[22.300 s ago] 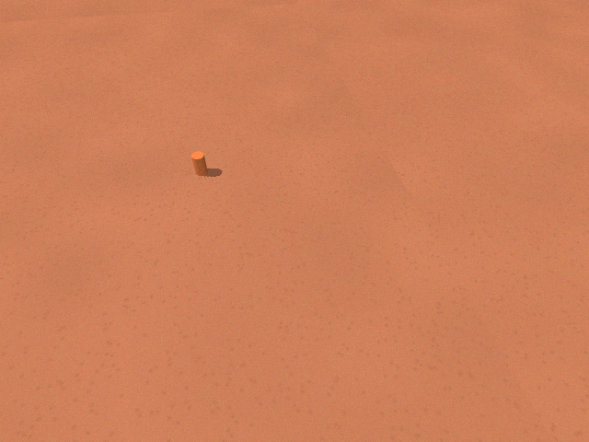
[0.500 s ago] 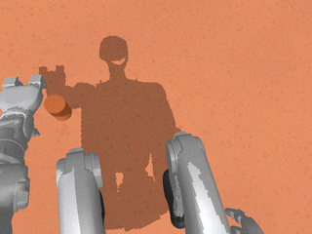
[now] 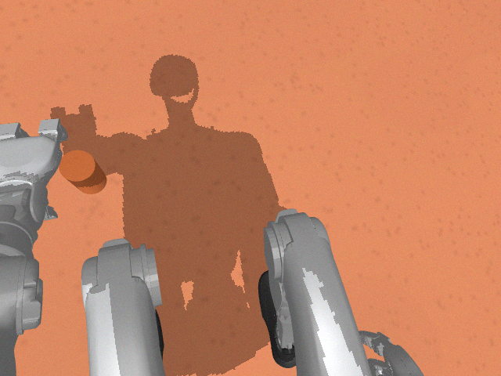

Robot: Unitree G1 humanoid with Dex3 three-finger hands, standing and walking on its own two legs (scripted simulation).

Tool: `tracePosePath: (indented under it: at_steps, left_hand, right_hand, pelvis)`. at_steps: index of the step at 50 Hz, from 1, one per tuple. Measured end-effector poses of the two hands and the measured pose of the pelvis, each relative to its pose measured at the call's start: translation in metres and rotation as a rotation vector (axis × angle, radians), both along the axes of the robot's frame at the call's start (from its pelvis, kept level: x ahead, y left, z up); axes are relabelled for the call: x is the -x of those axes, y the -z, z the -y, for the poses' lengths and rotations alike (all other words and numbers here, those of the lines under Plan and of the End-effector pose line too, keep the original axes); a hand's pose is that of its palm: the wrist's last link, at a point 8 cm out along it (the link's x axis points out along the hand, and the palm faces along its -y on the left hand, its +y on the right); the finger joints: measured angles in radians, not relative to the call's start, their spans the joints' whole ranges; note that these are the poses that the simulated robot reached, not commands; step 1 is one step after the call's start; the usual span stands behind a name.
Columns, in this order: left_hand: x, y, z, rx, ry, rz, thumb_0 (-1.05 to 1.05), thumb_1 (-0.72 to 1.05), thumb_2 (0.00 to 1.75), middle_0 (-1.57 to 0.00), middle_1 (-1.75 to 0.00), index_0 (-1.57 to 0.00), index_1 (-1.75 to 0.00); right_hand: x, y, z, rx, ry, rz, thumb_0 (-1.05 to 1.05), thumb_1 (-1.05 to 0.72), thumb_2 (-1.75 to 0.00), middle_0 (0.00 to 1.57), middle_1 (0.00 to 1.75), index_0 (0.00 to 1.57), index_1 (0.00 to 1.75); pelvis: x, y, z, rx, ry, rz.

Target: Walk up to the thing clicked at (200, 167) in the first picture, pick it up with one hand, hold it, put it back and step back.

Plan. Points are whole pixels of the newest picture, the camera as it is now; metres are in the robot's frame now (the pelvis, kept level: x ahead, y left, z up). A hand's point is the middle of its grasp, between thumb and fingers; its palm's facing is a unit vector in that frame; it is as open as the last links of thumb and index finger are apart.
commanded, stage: rise first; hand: left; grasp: from above
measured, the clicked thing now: (85, 173) +0.48 +0.23 -0.28
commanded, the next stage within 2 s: approach in 1.10 s
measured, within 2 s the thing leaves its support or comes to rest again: neither
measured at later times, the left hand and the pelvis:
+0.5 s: hand (41, 175) +0.45 +0.27 -0.17, palm faces -0.44 -0.07 -0.90, open 14.2 cm; pelvis +0.00 +0.00 +0.00, yaw +0 degrees
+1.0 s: hand (40, 176) +0.44 +0.27 -0.16, palm faces -0.44 -0.07 -0.90, open 14.3 cm; pelvis +0.00 +0.00 +0.00, yaw +0 degrees
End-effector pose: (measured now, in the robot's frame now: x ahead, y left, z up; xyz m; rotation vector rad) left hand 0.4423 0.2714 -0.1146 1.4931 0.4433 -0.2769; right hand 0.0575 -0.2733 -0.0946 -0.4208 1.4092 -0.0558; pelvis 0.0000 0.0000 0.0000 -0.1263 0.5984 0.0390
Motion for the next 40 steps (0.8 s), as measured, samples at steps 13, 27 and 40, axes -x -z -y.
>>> tracePosePath:
  at_steps: [13, 27, 40]
  left_hand:
    - [-0.005, 0.006, 0.002, 0.002, 0.002, 0.005, 0.0, -0.55, 1.02, -0.1, -1.01, -0.09, -1.02]
    - [-0.009, -0.004, 0.001, -0.007, -0.016, -0.003, 0.0, -0.57, 1.03, -0.1, -1.01, -0.08, -1.03]
    - [-0.005, -0.01, 0.002, -0.001, 0.003, 0.01, 0.0, -0.58, 1.03, -0.11, -1.0, -0.09, -1.02]
  right_hand:
    - [0.005, 0.003, 0.0, -0.005, -0.003, -0.011, 0.0, -0.91, -0.9, 0.2, 0.3, 0.21, 0.3]
    - [0.009, 0.001, 0.0, -0.016, 0.009, -0.014, 0.0, -0.91, -0.9, 0.2, 0.3, 0.21, 0.3]
    - [0.009, -0.004, 0.003, -0.003, 0.01, -0.006, 0.0, -0.91, -0.9, 0.2, 0.3, 0.2, 0.3]
  pelvis:
    - [-0.001, 0.005, -0.001, 0.004, 0.002, 0.004]
    - [-0.001, 0.001, 0.0, 0.001, 0.004, 0.004]
    - [0.001, -0.001, 0.0, 0.002, 0.002, 0.007]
